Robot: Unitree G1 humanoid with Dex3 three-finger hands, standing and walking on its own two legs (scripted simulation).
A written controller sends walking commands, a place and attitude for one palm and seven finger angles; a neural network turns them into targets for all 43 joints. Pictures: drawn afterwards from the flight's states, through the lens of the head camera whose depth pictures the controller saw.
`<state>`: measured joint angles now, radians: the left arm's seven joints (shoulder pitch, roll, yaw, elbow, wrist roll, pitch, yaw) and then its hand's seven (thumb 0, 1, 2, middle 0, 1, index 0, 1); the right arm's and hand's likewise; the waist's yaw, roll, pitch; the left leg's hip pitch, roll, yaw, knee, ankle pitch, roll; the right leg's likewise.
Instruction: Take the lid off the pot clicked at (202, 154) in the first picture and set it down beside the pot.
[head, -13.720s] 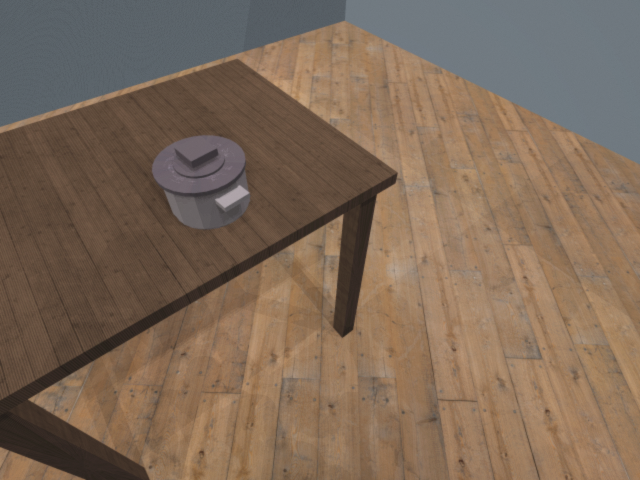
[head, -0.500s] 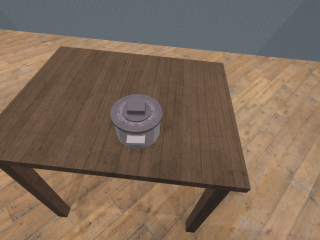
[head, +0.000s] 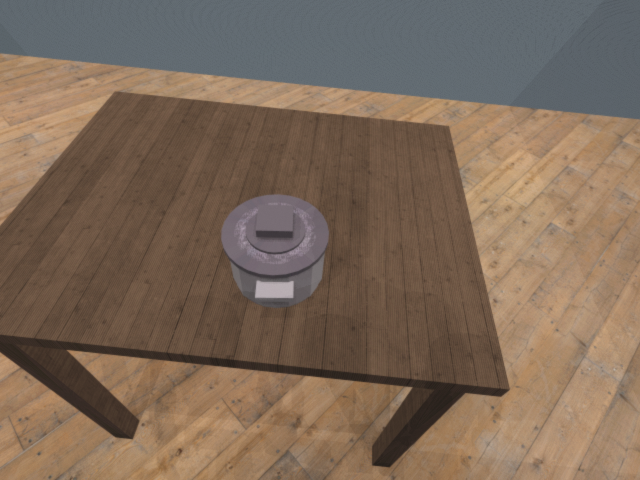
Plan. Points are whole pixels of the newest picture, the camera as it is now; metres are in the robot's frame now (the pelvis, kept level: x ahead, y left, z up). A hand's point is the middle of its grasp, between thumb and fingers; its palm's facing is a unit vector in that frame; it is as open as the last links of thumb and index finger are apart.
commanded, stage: look again from close up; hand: left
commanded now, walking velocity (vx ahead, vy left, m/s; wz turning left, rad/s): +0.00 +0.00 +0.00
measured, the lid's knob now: (275, 220) +0.44 +0.10 +0.06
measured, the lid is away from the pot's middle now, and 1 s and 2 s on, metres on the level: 0.00 0.00 0.00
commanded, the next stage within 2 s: lift the closed hand beside the body in 0.02 s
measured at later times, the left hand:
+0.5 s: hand out of the picture +0.12 +0.18 -0.05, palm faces +0.22 -0.95 -0.21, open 4.7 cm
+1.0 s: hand out of the picture +0.12 +0.21 +0.00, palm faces +0.30 -0.88 -0.37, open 3.1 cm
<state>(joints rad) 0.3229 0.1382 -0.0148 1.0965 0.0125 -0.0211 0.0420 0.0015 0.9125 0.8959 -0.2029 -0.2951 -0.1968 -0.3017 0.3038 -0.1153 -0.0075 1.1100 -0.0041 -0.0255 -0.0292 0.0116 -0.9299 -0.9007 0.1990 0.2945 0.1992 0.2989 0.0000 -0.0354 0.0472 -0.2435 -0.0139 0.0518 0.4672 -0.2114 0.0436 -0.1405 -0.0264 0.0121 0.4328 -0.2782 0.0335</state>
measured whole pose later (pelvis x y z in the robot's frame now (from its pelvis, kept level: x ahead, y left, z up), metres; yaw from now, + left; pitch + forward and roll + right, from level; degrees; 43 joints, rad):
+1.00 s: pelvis +0.00 -0.03 +0.00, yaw +2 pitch -3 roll +0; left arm 0.66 0.25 0.15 -0.10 -0.02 -0.05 0.08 0.01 0.90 0.90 -1.29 -1.48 -1.28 -1.49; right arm 0.22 -0.20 0.01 0.63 0.01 -0.13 -0.08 0.01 -0.90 -0.90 0.20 0.30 0.25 0.33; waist 0.05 0.04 0.02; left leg -0.21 0.01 0.00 0.49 -0.22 0.00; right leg -0.10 0.00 -0.04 0.46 -0.31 -0.01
